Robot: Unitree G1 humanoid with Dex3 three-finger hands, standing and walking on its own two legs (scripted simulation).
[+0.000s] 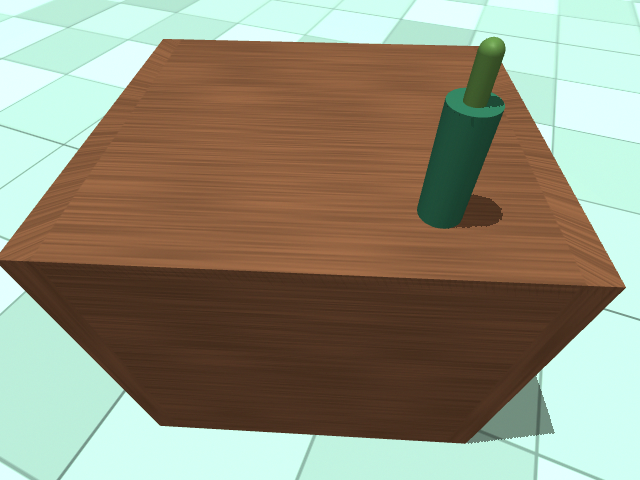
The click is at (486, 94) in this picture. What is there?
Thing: necked bottle
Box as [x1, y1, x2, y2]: [417, 37, 504, 228]
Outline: 497,37 489,37 480,44 477,50 467,87 452,90 446,95 417,206 417,212 420,218 432,226 446,228 454,226 460,221 502,114 504,103 498,96 491,92 504,53 504,44
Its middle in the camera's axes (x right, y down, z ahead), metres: +0.20 -0.14 +0.54
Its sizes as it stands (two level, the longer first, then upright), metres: 0.073 0.073 0.273
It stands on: a support 0.80 m high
